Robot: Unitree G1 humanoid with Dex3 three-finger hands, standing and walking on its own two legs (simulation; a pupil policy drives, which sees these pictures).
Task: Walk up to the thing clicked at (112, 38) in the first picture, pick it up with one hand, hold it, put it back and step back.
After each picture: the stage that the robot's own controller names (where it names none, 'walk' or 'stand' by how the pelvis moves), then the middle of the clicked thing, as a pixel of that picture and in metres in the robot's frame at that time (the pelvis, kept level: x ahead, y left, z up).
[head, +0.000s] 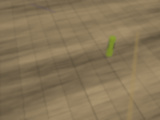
stand; (110, 46) +1.26 -0.34 -0.66
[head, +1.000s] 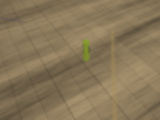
walk; (86, 50) +1.19 +0.02 -0.63
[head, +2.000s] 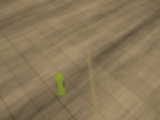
walk; (60, 84) +0.75 +0.20 -0.64
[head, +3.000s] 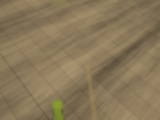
walk; (57, 111) +0.50 +0.13 -0.64
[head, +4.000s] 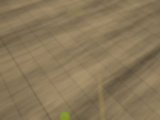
stand; out of the picture +0.45 +0.12 -0.65
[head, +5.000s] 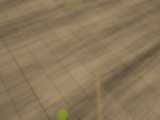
stand; out of the picture +0.44 +0.11 -0.64
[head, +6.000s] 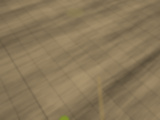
stand; out of the picture +0.43 +0.13 -0.66
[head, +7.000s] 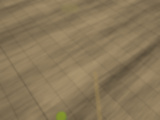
stand; out of the picture +0.44 +0.14 -0.66
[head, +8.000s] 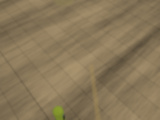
walk; (59, 117) +0.44 +0.17 -0.65
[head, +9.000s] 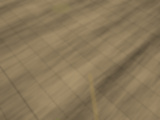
stand; out of the picture +0.38 +0.16 -0.66
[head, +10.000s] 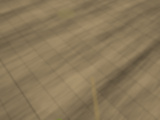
stand; out of the picture +0.41 +0.15 -0.66
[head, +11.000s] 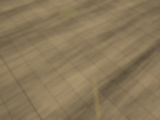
stand; out of the picture +0.41 +0.15 -0.66
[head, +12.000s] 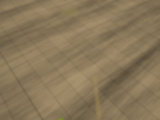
go down; out of the picture +0.41 +0.14 -0.66
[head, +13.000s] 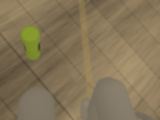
go down; (32, 45) +0.52 +0.14 -0.30
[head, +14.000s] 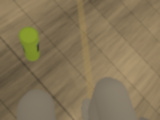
approach; (31, 46) +0.52 +0.13 -0.29
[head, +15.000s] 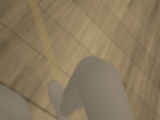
close in; out of the picture +0.53 +0.19 -0.19
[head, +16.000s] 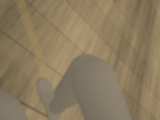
close; out of the picture +0.52 +0.20 -0.19
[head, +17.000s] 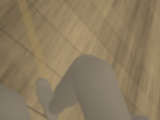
lift; out of the picture +0.47 +0.18 -0.19
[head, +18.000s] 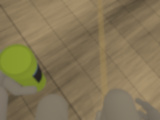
lift; (28, 73) +0.35 +0.17 -0.02
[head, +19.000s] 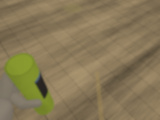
hold; (34, 89) +0.30 +0.15 +0.08
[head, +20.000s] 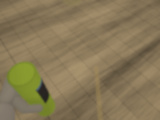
hold; (36, 93) +0.30 +0.15 +0.04
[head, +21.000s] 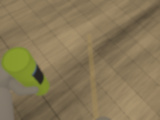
crouch; (31, 76) +0.37 +0.15 -0.01
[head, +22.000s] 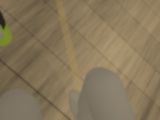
lower; out of the picture +0.52 +0.16 -0.06
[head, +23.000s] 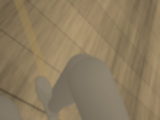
lower; out of the picture +0.50 +0.20 -0.19
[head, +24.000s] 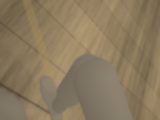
lower; out of the picture +0.49 +0.20 -0.19
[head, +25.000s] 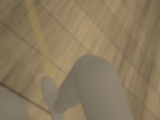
lower; out of the picture +0.47 +0.19 -0.19
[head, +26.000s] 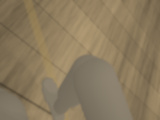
lower; out of the picture +0.48 +0.18 -0.18
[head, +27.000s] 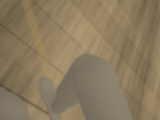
open; out of the picture +0.47 +0.17 -0.19
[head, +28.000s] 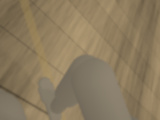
rise; out of the picture +0.47 +0.17 -0.20
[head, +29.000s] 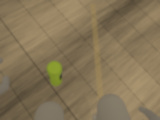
walk; (55, 75) +0.45 +0.09 -0.39
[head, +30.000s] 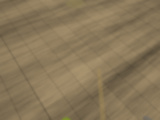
stand; out of the picture +0.38 +0.09 -0.60
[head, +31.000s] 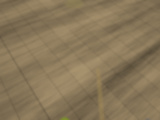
stand; out of the picture +0.38 +0.10 -0.60
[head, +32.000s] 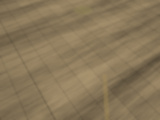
stand; out of the picture +0.38 +0.09 -0.64
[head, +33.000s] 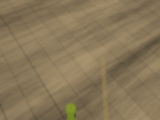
walk; (71, 114) +0.42 +0.06 -0.64
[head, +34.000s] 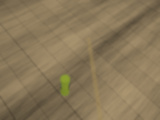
walk; (65, 85) +0.60 +0.08 -0.64
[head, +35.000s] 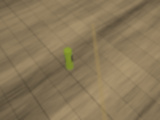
walk; (68, 59) +0.89 +0.15 -0.63
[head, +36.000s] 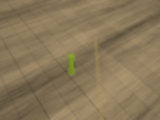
stand; (71, 64) +1.00 +0.09 -0.65
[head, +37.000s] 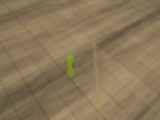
stand; (70, 65) +1.00 +0.10 -0.66
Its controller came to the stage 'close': yes
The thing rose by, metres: 0.70
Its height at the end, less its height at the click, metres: +0.00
